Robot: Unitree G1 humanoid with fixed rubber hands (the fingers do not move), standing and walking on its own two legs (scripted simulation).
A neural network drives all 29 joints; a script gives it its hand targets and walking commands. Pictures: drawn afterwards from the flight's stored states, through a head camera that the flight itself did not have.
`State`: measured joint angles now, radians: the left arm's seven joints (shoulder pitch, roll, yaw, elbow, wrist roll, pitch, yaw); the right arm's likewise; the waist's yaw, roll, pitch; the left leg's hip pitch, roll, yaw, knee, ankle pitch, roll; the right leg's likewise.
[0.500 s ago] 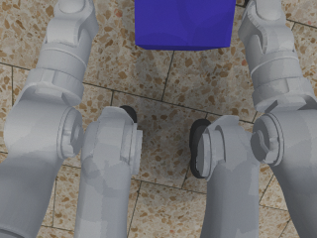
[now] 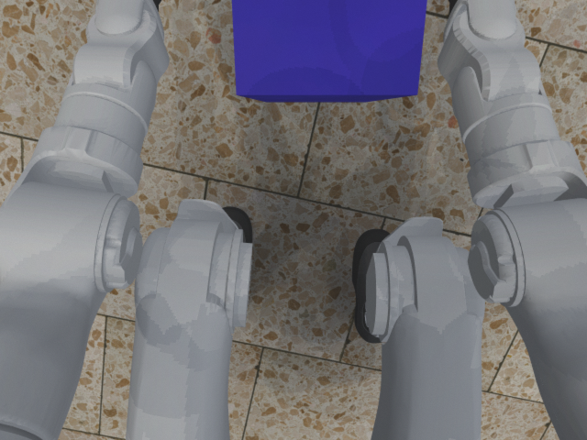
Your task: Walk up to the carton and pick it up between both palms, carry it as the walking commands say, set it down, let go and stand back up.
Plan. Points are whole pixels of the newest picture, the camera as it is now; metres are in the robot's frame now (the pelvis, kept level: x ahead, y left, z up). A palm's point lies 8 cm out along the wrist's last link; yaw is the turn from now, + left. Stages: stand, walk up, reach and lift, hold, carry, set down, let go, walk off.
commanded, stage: reach and lift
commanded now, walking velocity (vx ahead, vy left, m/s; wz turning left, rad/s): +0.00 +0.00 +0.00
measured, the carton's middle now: out of the picture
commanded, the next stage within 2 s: none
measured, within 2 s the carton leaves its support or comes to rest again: leaves its support in 1.16 s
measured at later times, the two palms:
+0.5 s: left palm out of the picture +0.54 +0.14 -0.18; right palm out of the picture +0.54 -0.10 -0.19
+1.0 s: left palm out of the picture +0.53 +0.15 -0.18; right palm out of the picture +0.53 -0.09 -0.18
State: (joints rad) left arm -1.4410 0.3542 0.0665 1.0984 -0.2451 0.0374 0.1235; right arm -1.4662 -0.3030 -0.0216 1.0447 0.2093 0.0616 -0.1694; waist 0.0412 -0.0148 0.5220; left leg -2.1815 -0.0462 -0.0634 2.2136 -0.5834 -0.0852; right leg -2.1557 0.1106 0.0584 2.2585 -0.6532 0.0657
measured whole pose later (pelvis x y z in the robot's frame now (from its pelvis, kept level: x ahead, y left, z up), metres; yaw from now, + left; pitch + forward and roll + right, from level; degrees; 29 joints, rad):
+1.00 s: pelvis +0.02 +0.00 +0.00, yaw -2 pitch +36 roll +0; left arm -1.35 0.12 0.32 1.00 0.02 0.17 0.14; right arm -1.37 -0.14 -0.21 1.04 0.01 0.16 -0.21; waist 0.08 -0.02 0.34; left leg -2.21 -0.10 -0.10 2.24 -0.65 -0.12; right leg -2.20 0.16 0.07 2.27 -0.69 0.09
